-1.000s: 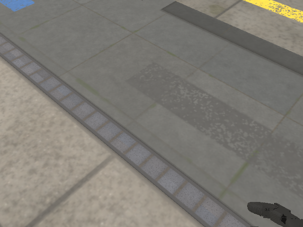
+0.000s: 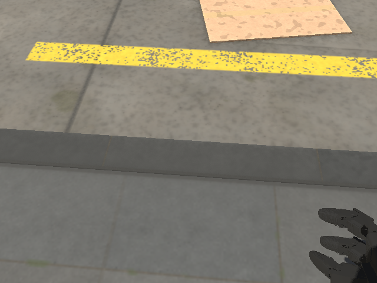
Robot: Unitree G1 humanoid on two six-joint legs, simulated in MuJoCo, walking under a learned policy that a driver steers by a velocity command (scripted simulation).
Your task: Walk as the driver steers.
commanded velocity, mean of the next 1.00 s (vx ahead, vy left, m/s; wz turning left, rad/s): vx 1.00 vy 0.00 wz -0.89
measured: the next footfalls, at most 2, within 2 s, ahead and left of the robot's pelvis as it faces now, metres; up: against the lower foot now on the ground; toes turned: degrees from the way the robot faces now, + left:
right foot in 0.46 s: +0.53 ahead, -0.15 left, +0.00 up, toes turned -30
left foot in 0.86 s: +0.96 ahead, -0.20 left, +0.00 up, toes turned -54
